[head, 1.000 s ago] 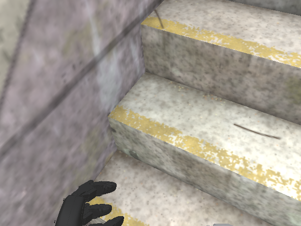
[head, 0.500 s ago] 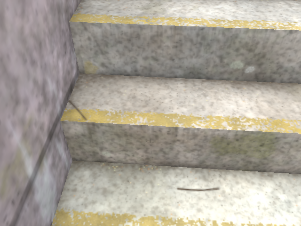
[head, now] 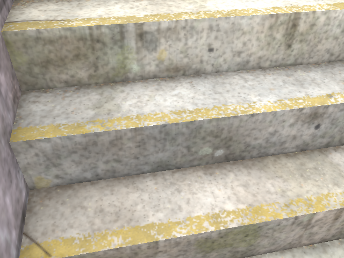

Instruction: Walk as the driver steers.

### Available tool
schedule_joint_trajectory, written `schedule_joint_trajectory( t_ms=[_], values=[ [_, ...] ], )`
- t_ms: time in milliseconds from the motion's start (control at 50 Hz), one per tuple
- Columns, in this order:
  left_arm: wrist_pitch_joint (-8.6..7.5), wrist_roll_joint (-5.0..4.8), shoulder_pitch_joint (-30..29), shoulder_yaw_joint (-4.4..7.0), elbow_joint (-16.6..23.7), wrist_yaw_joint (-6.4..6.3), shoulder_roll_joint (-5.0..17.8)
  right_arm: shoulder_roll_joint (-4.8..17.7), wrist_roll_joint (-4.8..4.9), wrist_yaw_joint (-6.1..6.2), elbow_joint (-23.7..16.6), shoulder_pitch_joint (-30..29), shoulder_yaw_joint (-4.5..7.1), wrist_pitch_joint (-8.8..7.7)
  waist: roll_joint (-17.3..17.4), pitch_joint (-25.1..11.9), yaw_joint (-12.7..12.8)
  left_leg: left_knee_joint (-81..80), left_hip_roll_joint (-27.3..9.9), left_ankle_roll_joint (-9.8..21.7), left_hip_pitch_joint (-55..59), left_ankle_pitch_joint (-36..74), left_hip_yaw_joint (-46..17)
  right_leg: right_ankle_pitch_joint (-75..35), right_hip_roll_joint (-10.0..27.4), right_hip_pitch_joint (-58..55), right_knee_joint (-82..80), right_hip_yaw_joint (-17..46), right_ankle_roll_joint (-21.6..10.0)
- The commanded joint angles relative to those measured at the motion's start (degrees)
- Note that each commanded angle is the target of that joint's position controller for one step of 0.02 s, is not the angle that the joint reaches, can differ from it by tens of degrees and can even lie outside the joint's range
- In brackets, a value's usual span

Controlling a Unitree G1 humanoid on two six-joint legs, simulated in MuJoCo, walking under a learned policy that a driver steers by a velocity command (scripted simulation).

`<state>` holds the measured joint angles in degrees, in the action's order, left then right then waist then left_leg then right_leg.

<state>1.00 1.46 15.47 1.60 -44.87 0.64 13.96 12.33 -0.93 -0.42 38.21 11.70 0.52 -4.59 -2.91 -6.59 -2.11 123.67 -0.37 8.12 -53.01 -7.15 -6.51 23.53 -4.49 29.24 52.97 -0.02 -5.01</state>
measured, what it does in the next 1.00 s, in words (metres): climbs, turning right: left foot 0.20 m higher, then right foot 0.21 m higher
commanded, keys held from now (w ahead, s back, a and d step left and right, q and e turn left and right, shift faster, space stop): w+e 0.26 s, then w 0.74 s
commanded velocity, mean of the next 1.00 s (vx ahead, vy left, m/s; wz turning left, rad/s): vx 0.50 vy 0.00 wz -0.29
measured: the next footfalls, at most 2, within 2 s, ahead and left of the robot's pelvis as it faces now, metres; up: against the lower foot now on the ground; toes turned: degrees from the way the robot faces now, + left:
left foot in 0.32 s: +0.30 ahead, +0.18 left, +0.20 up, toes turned -8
right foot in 0.80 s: +0.42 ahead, -0.18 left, +0.41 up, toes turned -28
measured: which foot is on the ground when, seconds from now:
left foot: up 0.00-0.30, down 0.32-0.98, up 1.00-1.00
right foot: down 0.00-0.36, up 0.38-0.78, down 0.80-0.88, up 0.90-0.96, down 0.98-1.00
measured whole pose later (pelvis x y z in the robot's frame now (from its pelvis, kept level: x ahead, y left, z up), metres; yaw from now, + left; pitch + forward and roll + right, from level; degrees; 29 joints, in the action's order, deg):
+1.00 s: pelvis +0.44 -0.11 +0.25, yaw -19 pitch +9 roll +1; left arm -5.7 -0.4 -11.8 -2.9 -27.0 3.4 8.1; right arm 6.4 -1.1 2.9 58.4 39.6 0.8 -1.2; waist -2.6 -2.4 -8.5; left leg 35.9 -9.0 -3.0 -4.3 -17.2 -2.2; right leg 7.7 5.8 23.3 31.6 0.6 -0.2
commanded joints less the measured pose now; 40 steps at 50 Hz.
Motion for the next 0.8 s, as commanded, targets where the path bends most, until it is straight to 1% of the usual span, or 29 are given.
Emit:
schedule_joint_trajectory(
  t_ms=[20,40,80,100,140,160,200,220,240,260,280,300,320,340,360,380,400,420,440,460,500,540,560,600,660,680,700,740,800],
  values=[
    [-2.54,0.18,-10.15,-1.88,2.83,2.55,-4.30,-5.20,0.33,0.58,-5.78,2.31,-4.28,-0.31,2.68,11.94,-7.73,-1.70,-1.48,-2.09,-9.24,4.59,2.62,2.72,7.15,11.77,-28.64,13.76,-1.85],
    [-3.15,1.06,-6.95,-1.95,1.23,2.52,-3.38,-5.54,0.00,1.75,-5.79,-0.63,-4.51,0.06,0.43,11.31,-5.69,9.52,-0.38,-3.62,-12.46,5.29,5.75,-1.96,8.60,10.42,-29.12,14.92,-4.87],
    [-3.46,1.04,-0.85,-2.34,-2.12,2.79,-2.96,-8.17,0.55,2.70,-6.54,-1.99,-5.37,0.43,-4.29,11.88,-3.95,20.58,-0.82,-4.42,-22.61,2.85,5.89,-0.93,10.36,5.60,-30.92,20.28,-6.39],
    [-3.37,0.73,2.51,-2.01,-2.61,2.17,-1.91,-8.60,0.67,2.84,-8.16,-2.90,-5.79,0.41,-4.26,12.95,-2.87,18.07,-1.88,-5.02,-26.01,1.31,5.81,1.94,10.08,2.81,-31.74,21.29,-6.22],
    [-3.36,0.47,6.23,-1.29,-3.43,1.12,-0.69,-8.33,-0.85,2.73,-11.27,-10.22,-6.18,-0.22,-2.64,11.98,-0.05,9.48,-3.15,-6.46,-27.46,2.19,7.69,2.37,9.76,-0.86,-33.09,23.83,-6.90],
    [-3.05,-0.44,8.81,-0.66,-3.81,0.51,-0.03,-9.13,-1.70,3.09,-13.12,-14.92,-6.65,-0.68,-2.90,10.48,1.75,-1.10,-3.88,-7.47,-27.43,2.62,8.60,2.99,9.29,-3.04,-34.38,24.98,-6.84],
    [-2.70,-0.35,14.68,-0.10,-4.81,-1.34,-0.75,-9.79,-1.41,3.77,-15.74,-22.16,-7.01,-0.66,-4.31,7.98,5.44,-7.58,-4.37,-9.78,-28.54,1.67,11.11,-0.11,12.25,-8.66,-36.27,29.54,-9.42],
    [-1.75,-1.10,14.21,1.40,-3.89,-3.19,1.80,-11.62,-1.91,4.13,-17.56,-23.89,-7.87,-0.89,-7.37,4.60,4.68,-16.18,-5.37,-9.35,-21.12,-5.48,11.17,-8.33,13.97,-9.01,-41.57,28.91,-9.62],
    [-0.95,-1.64,14.80,2.08,-4.44,-4.26,2.75,-12.07,-1.28,3.70,-18.48,-23.23,-7.91,-0.92,-8.74,1.23,3.37,-21.65,-4.66,-8.19,-13.32,-12.70,11.42,-14.50,15.02,-10.50,-42.04,27.00,-9.25],
    [-0.10,-1.78,15.56,2.59,-4.84,-5.01,3.06,-12.25,-0.48,3.38,-17.15,-20.37,-7.61,-0.47,-10.03,-0.88,1.87,-26.68,-3.66,-7.14,-7.09,-22.81,11.67,-20.98,15.59,-12.63,-40.79,24.11,-8.45],
    [-0.62,-2.36,8.92,3.21,-1.60,-4.52,5.69,-7.77,-0.53,3.17,-15.43,-15.43,-5.23,-0.74,-9.72,-4.89,-2.39,-39.42,1.20,-5.51,11.44,-32.94,17.19,-50.38,14.34,-10.81,-39.25,17.53,-7.07],
    [-1.40,-2.74,9.93,3.57,-2.79,-4.20,6.81,-3.40,-0.38,3.29,-13.81,-10.90,-2.39,-0.77,-10.30,-9.00,-4.18,-46.75,4.25,-4.79,22.74,-37.46,17.85,-73.85,14.53,-14.21,-34.05,17.02,-6.62],
    [-2.70,-3.42,6.03,4.03,-2.65,-3.41,8.27,1.20,-0.72,3.47,-11.10,-3.45,-0.17,-0.52,-11.56,-11.85,-7.53,-54.08,2.68,-4.07,29.50,-35.20,11.40,-93.88,13.34,-18.88,-23.51,12.94,-5.47],
    [-4.74,-2.44,-0.80,4.05,-1.32,-2.24,7.33,7.21,-0.75,3.09,-5.43,11.70,1.98,-0.93,-4.58,-16.36,-12.82,-62.04,-2.64,-0.35,42.97,-27.07,-4.34,-96.75,10.72,-12.69,-6.17,11.66,-5.85],
    [-5.75,-2.36,-1.02,3.19,1.17,0.31,1.09,12.22,-1.26,3.96,-0.78,17.87,3.34,0.83,26.95,-17.82,-10.69,-89.91,-14.02,8.94,54.19,-31.44,-36.60,-47.21,0.70,8.52,16.30,9.87,-1.23],
    [-5.59,-2.81,2.86,3.05,-2.29,2.09,-2.33,10.02,-2.15,4.33,0.43,14.97,3.40,1.56,26.17,-16.19,-7.89,-106.29,-20.56,12.40,47.87,-42.98,-63.30,-21.84,-4.86,12.39,44.30,20.93,1.51],
    [-4.59,-3.04,4.25,2.57,-0.98,2.85,-4.55,4.03,0.84,3.96,3.02,8.35,2.29,2.71,15.82,-0.98,-2.33,-105.99,-20.07,9.64,32.99,-55.45,-55.24,-21.49,-2.89,18.03,55.67,19.34,1.95],
    [-3.35,-2.40,3.97,1.28,0.63,2.12,-6.00,1.40,2.00,3.43,5.35,3.25,1.61,3.32,11.27,8.55,1.41,-101.00,-19.94,7.75,21.37,-53.43,-44.85,-22.75,-1.53,20.64,59.98,14.93,1.33],
    [-3.12,-1.38,2.66,0.63,1.55,1.28,-5.40,-2.06,1.96,3.07,7.91,1.85,0.78,3.25,6.95,12.37,4.04,-95.69,-18.27,4.64,15.63,-46.61,-32.79,-23.56,-0.32,22.42,59.45,13.52,0.25],
    [-2.84,-1.56,2.00,0.21,2.47,0.81,-4.36,-6.33,1.39,2.81,10.37,1.19,-0.68,3.00,6.79,13.78,5.51,-95.03,-15.81,3.46,13.56,-40.00,-22.81,-21.48,0.26,23.87,61.10,10.10,-0.34],
    [-2.50,-2.15,1.17,-1.46,3.60,0.25,-7.23,-9.29,0.57,2.45,14.42,5.19,-1.25,2.12,5.03,14.18,5.25,-96.12,-15.18,2.64,19.51,-29.33,-16.14,-20.41,0.07,30.82,66.51,10.82,-1.46],
    [-3.43,-2.46,-3.21,-3.39,5.76,0.49,-10.78,-7.42,-0.21,1.58,16.94,10.39,-0.63,1.82,3.11,13.31,4.18,-98.00,-14.56,2.46,26.15,-20.13,-9.62,-21.40,2.18,39.64,64.28,11.04,-1.67],
    [-3.70,-2.26,-4.57,-3.89,7.18,0.72,-10.78,-4.67,0.38,1.39,17.06,11.91,0.10,1.86,2.75,12.35,4.09,-99.25,-13.96,1.79,29.29,-18.00,-6.34,-21.09,3.65,41.99,58.64,10.53,-0.75],
    [-3.63,-2.89,-7.57,-3.96,9.90,0.60,-8.93,-3.08,0.45,1.90,15.79,13.15,0.10,2.21,3.24,10.36,3.11,-101.80,-13.97,1.84,32.78,-13.25,-2.94,-21.28,5.77,44.67,54.22,10.20,2.09],
    [-3.12,-2.86,-10.07,-3.45,11.39,-0.02,-6.25,1.52,0.76,3.23,13.38,14.42,1.01,0.91,6.36,6.69,1.89,-108.08,-14.77,4.25,35.67,-9.94,-0.33,-23.22,10.75,41.07,47.97,1.09,5.82],
    [-2.75,-3.02,-8.91,-3.09,9.77,0.08,-6.15,1.29,0.11,2.49,13.42,13.63,0.98,0.79,7.46,4.50,2.27,-107.82,-14.78,3.82,37.33,-7.54,0.45,-24.83,11.92,37.30,48.57,-0.42,6.06],
    [-2.80,-3.49,-11.03,-2.96,10.03,0.10,-5.82,1.93,0.44,2.54,13.17,15.39,1.42,0.55,7.32,4.95,0.89,-108.95,-14.52,3.10,39.69,-9.62,1.94,-24.03,13.26,37.56,44.68,-1.04,6.13],
    [-3.17,-3.00,-20.74,-3.23,13.16,0.47,-7.64,2.40,0.29,3.27,15.26,22.51,2.14,1.20,9.04,8.93,-3.90,-111.54,-16.70,3.04,52.48,-5.61,0.08,-19.47,15.45,47.93,42.58,-1.63,5.82],
    [-4.70,-4.01,-31.98,-5.15,17.85,2.47,-11.41,0.73,0.89,4.33,18.70,33.21,2.06,2.63,12.29,12.66,-8.93,-114.34,-19.53,3.31,71.08,-1.78,-3.08,-9.08,17.78,63.66,40.06,-3.19,6.52]
  ],
)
